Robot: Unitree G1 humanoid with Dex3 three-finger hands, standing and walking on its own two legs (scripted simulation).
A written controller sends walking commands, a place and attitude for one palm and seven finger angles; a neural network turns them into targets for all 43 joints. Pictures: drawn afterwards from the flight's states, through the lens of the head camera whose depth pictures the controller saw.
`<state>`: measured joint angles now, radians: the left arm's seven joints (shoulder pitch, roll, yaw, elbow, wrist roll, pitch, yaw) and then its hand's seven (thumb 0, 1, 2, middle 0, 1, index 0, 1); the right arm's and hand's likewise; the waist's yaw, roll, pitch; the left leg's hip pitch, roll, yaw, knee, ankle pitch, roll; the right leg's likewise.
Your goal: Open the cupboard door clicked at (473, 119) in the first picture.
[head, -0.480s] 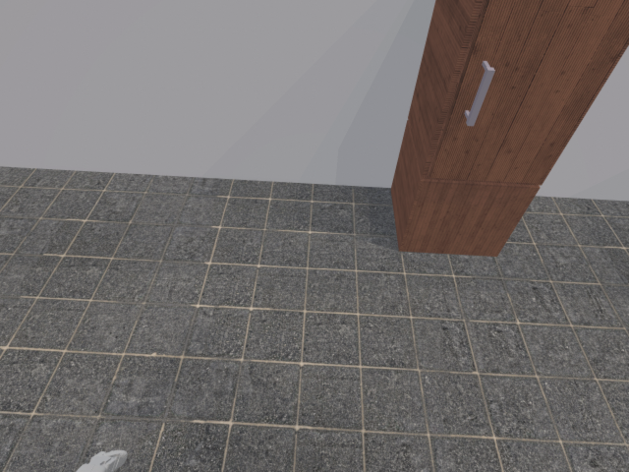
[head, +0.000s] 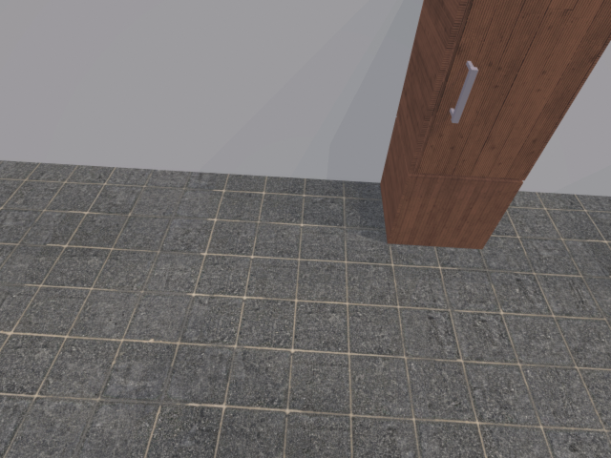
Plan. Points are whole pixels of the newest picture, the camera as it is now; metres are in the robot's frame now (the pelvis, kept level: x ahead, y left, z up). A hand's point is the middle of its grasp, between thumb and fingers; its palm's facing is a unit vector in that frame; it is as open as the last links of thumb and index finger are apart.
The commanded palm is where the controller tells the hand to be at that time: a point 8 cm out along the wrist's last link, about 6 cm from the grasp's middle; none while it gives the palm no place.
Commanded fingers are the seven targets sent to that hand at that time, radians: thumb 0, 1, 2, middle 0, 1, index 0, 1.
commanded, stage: stand and wait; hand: left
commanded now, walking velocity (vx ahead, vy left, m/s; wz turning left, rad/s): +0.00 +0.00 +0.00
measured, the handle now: (462, 92) +1.07 -0.39 -0.03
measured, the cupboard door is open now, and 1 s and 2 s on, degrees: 0 0 0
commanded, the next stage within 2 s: look at it before walking up in 0.34 s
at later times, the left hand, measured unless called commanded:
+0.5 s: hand out of the picture +0.06 +0.23 -0.15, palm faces -0.03 -0.94 -0.34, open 7.4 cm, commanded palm none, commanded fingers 0.00 0.90 0.90 -0.20 -0.30 -0.20 -0.30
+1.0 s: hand out of the picture +0.06 +0.23 -0.15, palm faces -0.04 -0.94 -0.33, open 7.4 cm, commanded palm none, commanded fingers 0.00 0.90 0.90 -0.20 -0.30 -0.20 -0.30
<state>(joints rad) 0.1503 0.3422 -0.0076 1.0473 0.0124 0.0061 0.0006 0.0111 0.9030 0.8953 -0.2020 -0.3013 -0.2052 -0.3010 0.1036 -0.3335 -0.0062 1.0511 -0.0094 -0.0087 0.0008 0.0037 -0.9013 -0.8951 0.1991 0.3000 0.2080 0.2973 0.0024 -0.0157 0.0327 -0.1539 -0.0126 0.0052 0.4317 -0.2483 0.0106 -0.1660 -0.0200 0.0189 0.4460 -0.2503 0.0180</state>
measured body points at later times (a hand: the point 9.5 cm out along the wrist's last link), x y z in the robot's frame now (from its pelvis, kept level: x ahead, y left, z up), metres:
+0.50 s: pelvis -0.02 -0.01 +0.00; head -0.02 -0.02 +0.45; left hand +0.06 +0.28 -0.13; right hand +0.06 -0.31 -0.13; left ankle -0.01 +0.11 -0.74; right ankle -0.01 -0.13 -0.74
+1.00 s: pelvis -0.01 -0.02 +0.00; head -0.01 -0.01 +0.45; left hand +0.07 +0.28 -0.13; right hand +0.06 -0.31 -0.13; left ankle -0.01 +0.11 -0.74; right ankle -0.01 -0.13 -0.74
